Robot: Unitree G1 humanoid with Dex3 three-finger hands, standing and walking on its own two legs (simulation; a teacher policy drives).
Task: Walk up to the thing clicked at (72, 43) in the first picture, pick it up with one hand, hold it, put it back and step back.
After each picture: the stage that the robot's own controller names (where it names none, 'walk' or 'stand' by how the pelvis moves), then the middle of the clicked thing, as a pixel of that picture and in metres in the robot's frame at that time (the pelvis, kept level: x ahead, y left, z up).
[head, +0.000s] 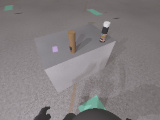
stand; (72, 42) +0.72 +0.21 -0.01
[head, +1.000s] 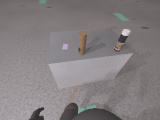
walk; (82, 44) +0.68 +0.14 +0.00
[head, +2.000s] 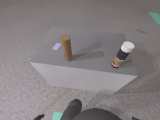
walk; (67, 49) +0.51 +0.27 +0.01
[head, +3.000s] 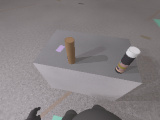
walk; (70, 52) +0.52 +0.16 +0.03
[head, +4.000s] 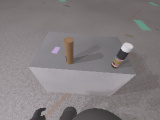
stand; (69, 52) +0.52 +0.18 +0.03
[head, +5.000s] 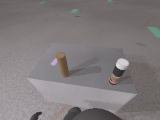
walk; (63, 65) +0.43 +0.25 +0.00
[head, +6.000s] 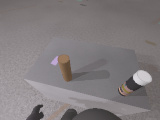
stand; (66, 69) +0.35 +0.18 +0.02
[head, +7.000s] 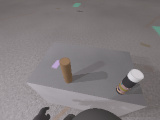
stand; (66, 71) +0.36 +0.18 -0.01
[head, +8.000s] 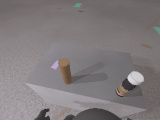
stand; (66, 73) +0.35 +0.19 -0.01
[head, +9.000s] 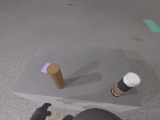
stand; (57, 78) +0.30 +0.22 -0.01
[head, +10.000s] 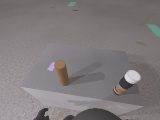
stand; (62, 74) +0.33 +0.21 -0.01
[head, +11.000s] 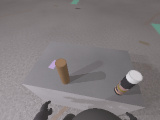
rise first; (63, 73) +0.34 +0.20 -0.01
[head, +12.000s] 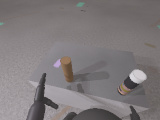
rise first; (67, 71) +0.36 +0.19 +0.00
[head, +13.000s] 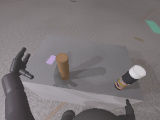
go down; (64, 68) +0.37 +0.17 +0.01
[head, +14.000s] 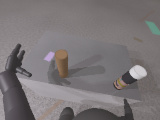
go down; (62, 66) +0.37 +0.18 +0.02
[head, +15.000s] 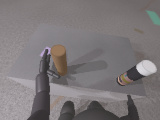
close in; (60, 63) +0.36 +0.18 +0.06
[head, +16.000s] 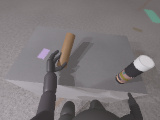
close; (66, 50) +0.50 +0.16 +0.03
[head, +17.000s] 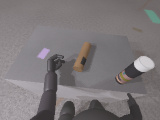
lift; (83, 55) +0.49 +0.03 -0.02
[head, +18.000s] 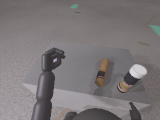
rise first; (102, 71) +0.45 -0.11 -0.05
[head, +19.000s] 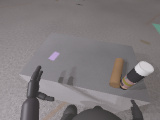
go down; (117, 71) +0.43 -0.22 -0.03
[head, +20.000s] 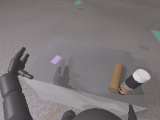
go down; (116, 77) +0.41 -0.22 -0.06
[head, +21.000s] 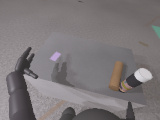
close in; (116, 74) +0.42 -0.23 -0.06
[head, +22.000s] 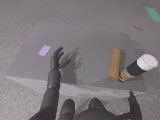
close; (115, 63) +0.43 -0.21 -0.01
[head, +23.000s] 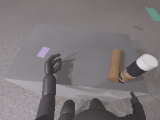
close; (114, 64) +0.43 -0.21 -0.01
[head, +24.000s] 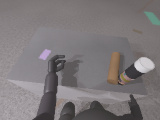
close; (114, 66) +0.42 -0.21 -0.02
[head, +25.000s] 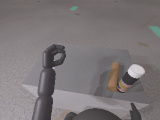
lift; (114, 75) +0.42 -0.20 -0.05
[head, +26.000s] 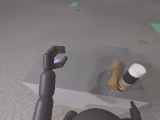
rise first; (114, 74) +0.42 -0.20 -0.06
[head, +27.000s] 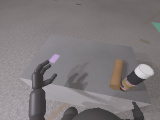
go down; (117, 73) +0.42 -0.21 -0.04
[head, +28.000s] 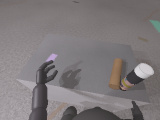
close; (116, 72) +0.41 -0.21 -0.04
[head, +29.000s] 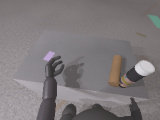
close; (115, 69) +0.42 -0.21 -0.03
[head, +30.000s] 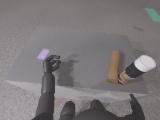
close; (114, 65) +0.42 -0.20 -0.01
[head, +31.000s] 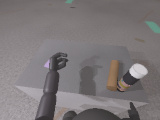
close; (113, 74) +0.41 -0.20 -0.04
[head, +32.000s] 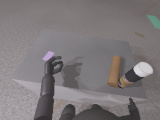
close; (114, 70) +0.42 -0.21 -0.04
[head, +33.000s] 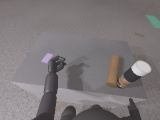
lift; (113, 70) +0.41 -0.20 -0.03
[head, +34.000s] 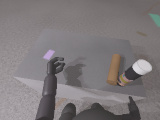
close; (114, 68) +0.43 -0.20 -0.04
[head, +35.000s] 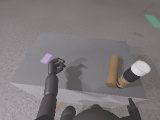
lift; (112, 70) +0.41 -0.20 -0.03
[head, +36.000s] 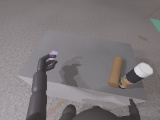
lift; (116, 71) +0.43 -0.22 -0.05
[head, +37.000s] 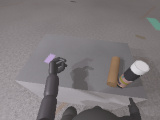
close; (113, 70) +0.42 -0.20 -0.04
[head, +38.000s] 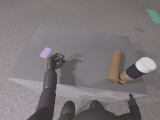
close; (115, 66) +0.43 -0.21 -0.02
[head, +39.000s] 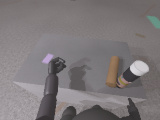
lift; (113, 70) +0.42 -0.20 -0.04
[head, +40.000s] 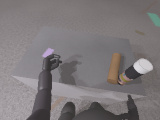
close; (114, 67) +0.43 -0.21 -0.04
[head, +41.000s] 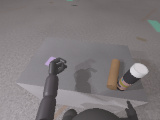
stand; (113, 73) +0.41 -0.20 -0.05
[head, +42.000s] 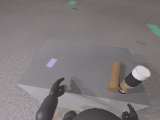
stand; (115, 75) +0.40 -0.20 -0.04
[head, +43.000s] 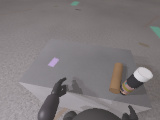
stand; (116, 76) +0.40 -0.21 -0.04
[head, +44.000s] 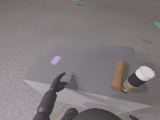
stand; (118, 74) +0.41 -0.23 -0.05
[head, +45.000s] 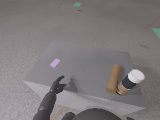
stand; (113, 77) +0.40 -0.22 -0.08
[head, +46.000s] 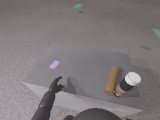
stand; (112, 79) +0.39 -0.20 -0.10
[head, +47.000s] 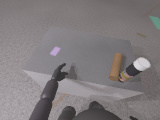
walk; (116, 65) +0.46 -0.26 -0.07
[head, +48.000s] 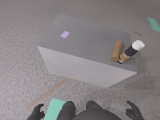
walk; (116, 50) +0.68 -0.24 -0.09
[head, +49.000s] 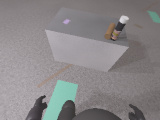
walk; (110, 30) +0.96 -0.20 -0.07
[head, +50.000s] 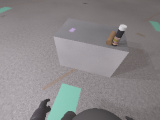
stand; (111, 37) +0.99 -0.25 -0.09
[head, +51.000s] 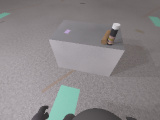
stand; (106, 36) +0.98 -0.19 -0.10
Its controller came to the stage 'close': yes
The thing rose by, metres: 0.00
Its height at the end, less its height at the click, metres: -0.09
